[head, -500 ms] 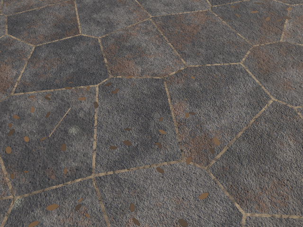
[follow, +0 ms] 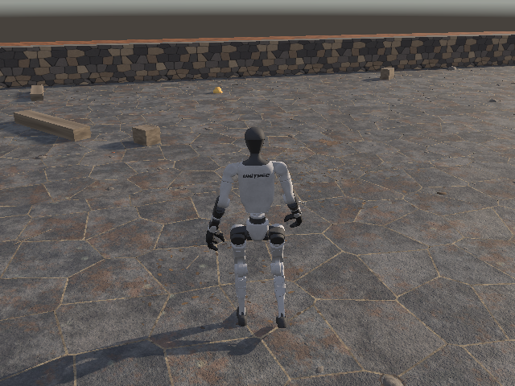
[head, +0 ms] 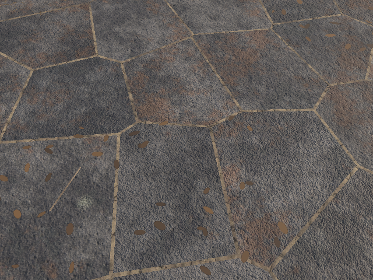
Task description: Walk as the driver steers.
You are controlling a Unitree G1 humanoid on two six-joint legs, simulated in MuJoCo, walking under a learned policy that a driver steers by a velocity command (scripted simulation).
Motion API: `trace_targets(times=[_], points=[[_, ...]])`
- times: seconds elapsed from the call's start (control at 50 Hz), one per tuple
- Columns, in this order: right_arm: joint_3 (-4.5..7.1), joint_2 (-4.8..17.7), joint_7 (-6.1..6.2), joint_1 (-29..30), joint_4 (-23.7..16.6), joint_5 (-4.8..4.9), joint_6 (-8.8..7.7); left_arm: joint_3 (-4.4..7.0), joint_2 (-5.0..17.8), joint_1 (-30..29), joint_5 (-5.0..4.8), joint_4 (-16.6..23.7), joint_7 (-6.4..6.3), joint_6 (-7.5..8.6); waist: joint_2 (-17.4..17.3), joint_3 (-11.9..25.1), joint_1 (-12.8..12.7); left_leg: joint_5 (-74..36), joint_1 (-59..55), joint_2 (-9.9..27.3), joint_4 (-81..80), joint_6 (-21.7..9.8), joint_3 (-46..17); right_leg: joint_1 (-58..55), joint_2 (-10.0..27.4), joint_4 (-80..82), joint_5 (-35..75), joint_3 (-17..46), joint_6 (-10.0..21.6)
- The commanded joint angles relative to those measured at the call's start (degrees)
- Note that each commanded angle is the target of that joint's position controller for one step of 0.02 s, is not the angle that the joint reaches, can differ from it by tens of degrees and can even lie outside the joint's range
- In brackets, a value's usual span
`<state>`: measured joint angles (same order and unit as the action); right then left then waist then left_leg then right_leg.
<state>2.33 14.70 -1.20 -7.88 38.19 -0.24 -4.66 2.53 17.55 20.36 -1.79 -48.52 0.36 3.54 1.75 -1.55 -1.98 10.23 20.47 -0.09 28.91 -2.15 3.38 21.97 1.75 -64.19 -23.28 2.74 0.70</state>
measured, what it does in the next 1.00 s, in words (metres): walks ahead, turning right: right foot, then left foot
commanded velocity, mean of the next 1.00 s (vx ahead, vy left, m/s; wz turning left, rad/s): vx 0.50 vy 0.00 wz -0.53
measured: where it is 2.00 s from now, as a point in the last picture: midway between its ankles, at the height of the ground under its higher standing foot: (300, 176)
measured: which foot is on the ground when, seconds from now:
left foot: down 0.00-0.40, up 0.42-0.86, down 0.88-1.00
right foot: up 0.00-0.40, down 0.42-0.88, up 0.90-1.00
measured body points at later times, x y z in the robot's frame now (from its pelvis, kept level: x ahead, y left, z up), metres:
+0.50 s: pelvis +0.27 -0.07 -0.01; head +0.31 -0.09 +0.43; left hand +0.51 +0.14 -0.10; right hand +0.26 -0.36 -0.14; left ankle +0.14 +0.11 -0.64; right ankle +0.32 -0.16 -0.73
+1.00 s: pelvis +0.56 -0.12 +0.00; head +0.58 -0.13 +0.44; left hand +0.77 +0.08 -0.12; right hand +0.56 -0.44 -0.09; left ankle +0.67 -0.06 -0.73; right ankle +0.39 -0.17 -0.65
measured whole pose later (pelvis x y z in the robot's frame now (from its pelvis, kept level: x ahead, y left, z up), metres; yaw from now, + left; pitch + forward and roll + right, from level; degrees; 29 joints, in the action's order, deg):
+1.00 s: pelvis +0.56 -0.12 +0.00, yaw -34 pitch +2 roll +1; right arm 3.0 15.5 -1.1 -7.8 40.8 -0.4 -6.1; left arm 3.7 17.4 19.6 -1.5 -40.9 -0.8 1.1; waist 1.9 -0.9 -1.5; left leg 10.3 21.1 -1.7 29.7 -1.0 1.3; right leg 21.1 -2.5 -66.8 -25.0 6.8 1.3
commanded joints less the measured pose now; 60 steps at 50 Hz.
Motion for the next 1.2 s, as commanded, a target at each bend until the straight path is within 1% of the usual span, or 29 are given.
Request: trace_targets(times=[0.02, 0.06, 0.12, 0.2, 0.3, 0.36, 0.38, 0.4, 0.42, 0.44, 0.46, 0.48, 0.5, 0.52, 0.54, 0.6, 0.7, 0.8, 0.86, 0.88, 0.9, 0.92, 0.94, 0.96, 0.98, 1.0, 1.04, 1.12, 1.2], points=[[1.97, 5.5, -0.02, -4.3, 0.0, -0.39, -1.14, 1.82, 4.9, -1.1, 0.11, 4.6, -0.28, -0.25, -9.0, 2.6, 2.2, -0.5, -13.6, 15.2, -18.5, -8.8, -15.8, 15.0, 5.9, -2.4, 6.6, 3.1, -0.4], [2.41, 5.9, 0.03, -3.4, 1.1, -0.54, -2.11, 1.67, 2.9, -0.9, 0.12, 4.7, -0.36, -1.39, -7.5, 1.3, 1.0, -6.8, -10.8, 15.0, -20.8, -9.3, -10.7, 14.5, 6.1, -1.5, 9.9, 3.3, -1.2], [2.95, 7.0, 0.65, -4.3, 3.1, -0.92, -2.45, 1.81, 2.5, -4.4, 0.44, 6.1, -0.34, -1.7, -5.3, -0.2, 1.3, -13.2, -12.3, 14.6, -21.6, -9.1, -4.5, 18.1, 5.8, 4.7, 17.6, 4.5, -1.8], [3.38, 8.9, 1.45, -5.8, 4.7, -0.47, -1.85, 1.06, 0.9, -11.6, 0.65, 8.4, 1.22, -1.08, -4.0, -2.1, 3.8, -14.8, -14.1, 13.4, -22.3, -7.5, 2.6, 16.3, 4.9, 18.5, 27.8, 0.4, -1.0], [4.23, 11.2, 1.8, -10.4, 7.5, 0.86, 0.14, 0.67, 0.9, -19.7, 0.61, 13.0, 2.93, -1.1, -3.4, -4.4, 6.4, -19.6, -24.3, 16.6, -18.9, -6.5, 5.6, 19.4, 3.8, 26.7, 23.0, -3.4, 1.6], [4.83, 13.4, 2.32, -9.6, 7.5, 1.42, 1.51, 1.81, 3.1, -17.4, 0.65, 14.4, 3.47, -1.44, -6.2, -0.7, 3.5, -44.1, -27.8, 16.8, -9.2, -4.6, 8.0, 11.8, -0.8, 27.6, 14.1, -8.2, 4.7], [4.98, 14.1, 2.57, -9.0, 7.3, 1.52, 2.03, 2.83, 4.8, -12.5, 0.55, 13.5, 3.35, -1.62, -7.0, 2.5, 0.4, -52.0, -27.3, 16.2, -1.6, -3.8, 8.8, 5.1, -3.2, 27.7, 11.8, -9.6, 6.2], [4.76, 13.9, 2.81, -8.0, 7.0, 1.77, 2.33, 4.54, 7.6, -3.7, 0.42, 11.4, 2.76, -1.72, -6.1, 7.1, -4.6, -51.4, -22.6, 14.1, 10.1, -2.1, 10.2, -7.8, -5.6, 31.6, 14.9, -9.6, 8.3], [3.79, 11.7, 2.98, -9.0, 6.0, 0.63, 1.84, 6.55, 12.6, 5.2, 0.38, 9.5, 1.49, -2.4, 0.0, 12.5, -8.0, -33.2, -8.4, 11.5, 27.7, 0.6, 10.2, -25.7, 0.5, 33.3, 16.1, 1.8, 11.7], [1.03, 3.0, 1.85, -14.8, 2.9, -1.2, 0.09, 7.01, 18.1, 2.6, -0.05, 10.1, 1.24, -1.86, 13.8, 17.4, -0.1, 22.1, 17.9, -1.0, 47.1, 4.0, 3.7, -44.1, 14.8, 38.7, 7.2, 34.8, 22.9], [1.67, 7.9, 0.95, -8.0, 2.5, 0.94, -2.22, 5.58, 13.0, 4.6, 0.39, 11.6, 1.44, -1.1, 6.4, 22.8, -5.1, 23.6, 23.9, -1.0, 51.9, 2.9, -8.6, -46.3, 17.3, 46.3, 1.9, 44.1, 23.5], [2.3, 10.2, 0.54, -2.5, 0.6, 2.9, -3.33, 4.72, 10.2, 2.6, 0.89, 11.1, 1.54, -0.38, 4.0, 14.3, -5.5, 18.0, 27.7, 1.6, 50.1, 1.6, -8.7, -40.4, 15.7, 47.5, 6.4, 35.6, 20.5], [2.0, 9.4, 0.87, -1.9, 0.6, 2.19, -3.86, 4.28, 8.8, -0.9, 0.7, 11.4, 1.47, -0.06, -0.5, 9.5, -2.7, 13.0, 25.5, 4.1, 44.9, 1.1, -8.5, -31.9, 13.1, 47.3, 12.0, 28.7, 18.4], [2.32, 9.6, 1.26, -2.1, 1.3, 0.65, -3.77, 3.69, 6.9, -4.7, 0.77, 12.2, 1.32, -0.09, -1.7, 6.2, -0.4, 10.6, 21.8, 5.7, 40.0, 1.6, -8.2, -24.2, 10.9, 47.9, 18.4, 23.3, 17.1], [2.67, 10.0, 1.24, -3.4, 1.5, 0.11, -3.14, 3.21, 5.8, -6.7, 1.58, 13.3, 1.02, -0.03, -0.2, 5.4, 1.6, 8.8, 17.7, 6.7, 37.8, 2.1, -8.7, -19.1, 9.5, 49.1, 23.0, 20.5, 16.8], [2.42, 8.0, 1.28, -4.0, 1.4, -0.64, -1.32, 3.46, 6.8, -7.0, 1.34, 13.4, 0.27, 0.27, -0.3, 3.8, 3.2, 5.8, 14.5, 6.4, 30.8, 4.8, -7.0, -11.4, 7.6, 51.3, 29.9, 15.9, 17.1], [0.98, 5.0, 0.82, 6.8, -1.3, -0.44, -1.24, 4.04, 8.6, -3.3, 0.68, 11.7, -1.12, -0.38, 2.1, 1.4, -0.6, -12.6, 10.2, 2.4, 9.0, 6.6, -5.7, -6.2, 2.6, 50.4, 24.1, 10.5, 12.8], [1.83, 7.8, -0.27, 10.8, -2.9, 0.72, -2.25, 4.11, 8.2, 0.5, 0.16, 10.0, -1.43, -1.08, 3.7, 1.4, -1.8, -12.8, 6.9, 0.5, 0.1, 4.9, -8.2, -11.9, 5.5, 45.1, 17.1, 17.8, 10.9], [3.1, 9.7, -0.16, 4.0, -1.4, 0.71, -3.04, 3.98, 7.3, -1.2, 0.48, 10.4, -1.55, -1.57, 5.7, 3.0, 2.4, -7.3, -1.8, 0.1, -3.1, 1.8, -7.1, -13.4, 5.1, 38.4, 19.8, 20.6, 8.8], [3.96, 11.5, 0.22, -2.0, -0.3, -0.06, -3.35, 3.08, 4.9, -1.4, 0.8, 10.9, -1.35, -1.47, 4.4, 7.9, 5.4, -6.6, -12.4, 3.3, -3.1, -0.5, -9.1, -10.8, 2.0, 29.7, 20.8, 18.1, 6.9], [4.72, 14.8, 0.75, -10.7, 0.4, -0.59, -3.22, 1.74, 1.3, 0.1, 2.01, 12.0, -1.31, -1.38, -3.8, 16.5, 7.9, -3.1, -27.5, 13.8, -2.5, -3.7, -20.0, -2.9, -2.6, 12.8, 7.9, 12.2, 4.5], [5.53, 18.2, 0.14, -13.5, 2.5, -0.91, -2.42, 1.21, 0.0, 7.9, -0.39, 13.8, -1.24, -0.8, -24.6, 20.4, 3.5, 13.6, -40.5, 24.5, -10.0, -12.5, -48.6, 17.3, -7.7, -3.8, -12.4, 7.2, 1.6], [4.19, 11.9, -0.03, -11.0, 1.0, 0.26, -2.23, 2.33, 6.4, 6.2, -0.9, 11.7, -1.49, -0.92, -15.1, 14.7, 5.2, 25.0, -36.7, 23.5, -12.5, -11.0, -48.5, 22.9, -3.0, -10.3, -8.5, 9.0, 0.7], [3.36, 8.9, 0.32, -8.6, 0.6, 0.42, -1.82, 3.11, 8.9, -0.1, -0.33, 12.5, -1.39, -1.25, -9.8, 8.2, 6.5, 21.4, -30.0, 21.1, -12.7, -8.5, -38.1, 23.9, -1.3, -11.1, -3.1, 7.1, 0.4], [2.89, 8.2, 0.4, -6.1, 0.4, -0.16, -1.5, 3.12, 8.1, -2.8, 0.28, 12.9, -1.45, -1.52, -5.8, 5.0, 5.5, 12.8, -23.5, 18.7, -13.4, -7.5, -30.9, 21.5, 0.6, -9.8, 0.8, 5.7, 0.0], [2.56, 7.0, 0.52, -4.7, 1.0, -0.38, -1.31, 3.26, 7.4, -4.5, 0.76, 13.5, -1.24, -1.52, -5.7, 2.4, 4.7, 6.5, -19.1, 16.6, -14.4, -7.4, -25.7, 20.5, 2.1, -7.1, 3.2, 5.7, -0.1], [2.35, 6.3, 0.79, -4.2, 1.8, -0.5, -1.68, 3.08, 5.1, -3.8, 0.03, 13.8, -0.62, -2.0, -8.4, 1.6, 3.3, 0.7, -15.0, 14.4, -17.0, -7.0, -18.4, 16.9, 4.0, -4.2, 5.4, 4.5, -0.2], [3.23, 8.7, 0.95, -5.3, 3.9, -0.09, -2.13, 2.36, 2.6, -7.1, 0.42, 15.6, -0.38, -2.63, -6.2, 0.2, 3.3, -8.3, -15.3, 15.4, -19.9, -9.0, -10.7, 20.5, 5.1, 2.5, 10.2, 3.5, -1.3], [3.36, 10.0, 1.05, -6.3, 5.5, 0.11, -1.47, 1.55, 1.2, -12.2, 0.59, 16.5, 0.71, -1.84, -5.0, -0.5, 5.1, -14.0, -16.2, 13.6, -20.3, -8.0, -2.7, 18.0, 4.5, 15.4, 20.9, 1.2, -1.1]])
